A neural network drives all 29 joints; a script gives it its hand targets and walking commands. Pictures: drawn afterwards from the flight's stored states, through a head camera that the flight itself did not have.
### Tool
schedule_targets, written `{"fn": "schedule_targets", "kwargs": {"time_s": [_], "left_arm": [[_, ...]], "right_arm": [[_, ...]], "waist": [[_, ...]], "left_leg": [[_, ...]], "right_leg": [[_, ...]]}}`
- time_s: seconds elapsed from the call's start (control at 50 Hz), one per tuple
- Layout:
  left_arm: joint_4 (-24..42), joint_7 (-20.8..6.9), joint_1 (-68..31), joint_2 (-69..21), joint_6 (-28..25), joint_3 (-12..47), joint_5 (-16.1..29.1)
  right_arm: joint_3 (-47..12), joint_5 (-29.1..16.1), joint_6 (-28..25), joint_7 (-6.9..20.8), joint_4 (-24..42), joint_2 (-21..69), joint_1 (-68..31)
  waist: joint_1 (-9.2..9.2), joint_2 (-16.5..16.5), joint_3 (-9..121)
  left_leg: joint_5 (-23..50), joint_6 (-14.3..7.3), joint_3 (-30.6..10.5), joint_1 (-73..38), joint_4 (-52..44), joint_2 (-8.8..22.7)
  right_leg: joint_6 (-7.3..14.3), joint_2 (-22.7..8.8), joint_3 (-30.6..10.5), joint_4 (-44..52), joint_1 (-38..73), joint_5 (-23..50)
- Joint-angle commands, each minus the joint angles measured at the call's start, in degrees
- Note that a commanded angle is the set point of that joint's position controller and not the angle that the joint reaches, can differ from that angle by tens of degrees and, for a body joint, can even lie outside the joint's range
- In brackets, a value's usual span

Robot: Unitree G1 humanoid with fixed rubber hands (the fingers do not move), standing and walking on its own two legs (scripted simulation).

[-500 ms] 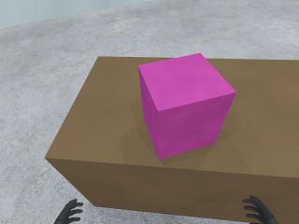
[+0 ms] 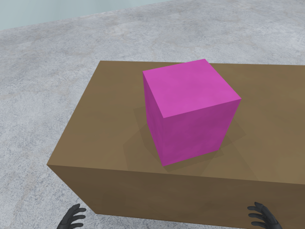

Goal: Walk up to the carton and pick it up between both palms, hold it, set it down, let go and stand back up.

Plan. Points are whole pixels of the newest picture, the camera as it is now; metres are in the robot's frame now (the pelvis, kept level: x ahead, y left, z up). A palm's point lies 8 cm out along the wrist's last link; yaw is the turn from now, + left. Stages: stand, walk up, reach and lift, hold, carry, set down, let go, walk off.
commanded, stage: stand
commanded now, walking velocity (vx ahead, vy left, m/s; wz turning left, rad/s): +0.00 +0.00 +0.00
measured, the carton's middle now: (183, 113) +0.46 -0.07 +0.02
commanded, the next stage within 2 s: none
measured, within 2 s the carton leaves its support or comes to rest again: neither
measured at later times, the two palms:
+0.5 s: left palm out of the picture +0.10 +0.29 -0.09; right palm out of the picture +0.12 -0.28 -0.09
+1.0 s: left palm out of the picture +0.06 +0.29 -0.10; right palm out of the picture +0.07 -0.28 -0.09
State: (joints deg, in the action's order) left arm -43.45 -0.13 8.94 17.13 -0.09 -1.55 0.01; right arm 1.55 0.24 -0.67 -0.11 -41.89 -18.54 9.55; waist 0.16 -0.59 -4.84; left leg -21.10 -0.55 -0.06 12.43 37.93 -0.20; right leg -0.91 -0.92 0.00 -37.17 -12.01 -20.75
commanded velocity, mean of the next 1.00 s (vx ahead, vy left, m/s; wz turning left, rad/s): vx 0.00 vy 0.00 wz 0.00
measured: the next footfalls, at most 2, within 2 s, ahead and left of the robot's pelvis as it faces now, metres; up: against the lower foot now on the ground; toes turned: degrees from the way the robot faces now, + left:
none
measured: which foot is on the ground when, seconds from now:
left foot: down 0.00-1.00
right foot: down 0.00-1.00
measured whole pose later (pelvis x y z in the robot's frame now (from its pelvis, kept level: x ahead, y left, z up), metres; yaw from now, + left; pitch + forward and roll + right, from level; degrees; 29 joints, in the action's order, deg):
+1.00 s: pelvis -0.01 +0.01 +0.02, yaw +0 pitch -4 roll +0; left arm -61.5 0.7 7.3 17.6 -1.0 -0.4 0.1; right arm 1.8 -0.4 -1.3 -0.4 -58.8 -18.7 7.9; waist -0.3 -0.3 -4.2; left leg -11.3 -1.4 0.4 5.9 21.6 -1.6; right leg -2.0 -2.4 -0.4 -21.9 -6.0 -11.5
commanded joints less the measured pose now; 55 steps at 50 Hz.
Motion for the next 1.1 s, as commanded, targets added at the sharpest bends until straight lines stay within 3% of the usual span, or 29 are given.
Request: {"fn": "schedule_targets", "kwargs": {"time_s": [0.0,0.32,0.68,0.92,1.0,1.08], "left_arm": [[4.5,0.5,-3.8,11.2,-1.6,-2.8,0.1],[-3.3,0.7,-4.4,11.8,-1.8,-1.7,0.2],[-11.9,1.2,-4.3,12.0,-1.9,-1.1,0.3],[-14.4,1.3,-3.8,12.3,-2.1,-1.0,0.0],[-14.8,1.3,-3.8,11.8,-2.3,-0.9,0.1],[-14.9,1.5,-3.8,12.2,-2.3,-0.9,0.2]], "right_arm": [[3.1,0.0,-1.8,-0.5,4.4,-11.3,-4.9],[2.2,-0.4,-1.7,-0.4,-2.5,-11.1,-5.7],[2.5,-0.7,-1.9,-0.7,-10.4,-11.8,-5.3],[2.5,-0.7,-1.8,-0.7,-12.8,-11.4,-4.5],[2.5,-0.9,-1.8,-0.7,-13.4,-11.6,-4.3],[2.4,-0.8,-1.8,-0.8,-13.6,-11.5,-4.4]], "waist": [[-0.31,0.2,5.0],[-0.44,0.8,5.8],[-0.60,0.7,3.6],[-0.48,0.3,3.9],[-0.66,2.2,3.6],[-0.60,0.9,3.7]], "left_leg": [[16.1,-2.1,-6.5,-0.6,-10.3,6.3],[20.2,-1.8,-6.2,-4.1,-15.2,6.9],[16.7,-1.2,-6.4,-4.8,-21.4,7.2],[12.4,-0.8,-6.6,-4.4,-23.3,7.2],[13.0,-0.8,-6.6,-4.7,-23.0,7.2],[13.3,-0.9,-6.0,-4.9,-22.7,7.0]], "right_leg": [[3.2,-4.8,-5.0,8.4,0.9,15.2],[2.5,-5.7,-4.8,12.3,4.1,18.1],[1.7,-6.3,-4.6,17.9,5.7,15.7],[1.8,-6.4,-4.4,19.3,6.0,13.9],[1.8,-6.5,-4.7,20.1,5.3,13.6],[1.9,-6.6,-4.9,20.4,5.1,13.9]]}}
